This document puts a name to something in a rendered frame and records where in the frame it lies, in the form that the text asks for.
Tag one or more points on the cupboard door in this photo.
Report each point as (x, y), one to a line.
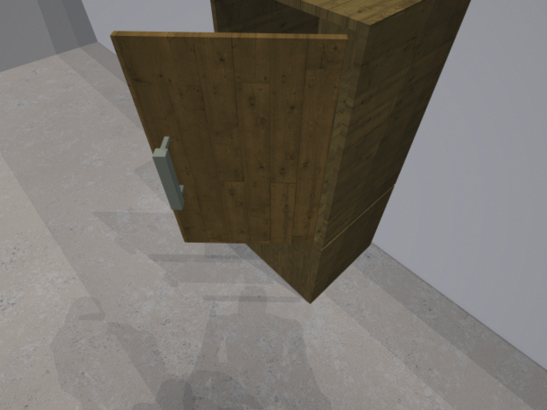
(250, 119)

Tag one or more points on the handle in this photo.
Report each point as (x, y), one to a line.
(165, 169)

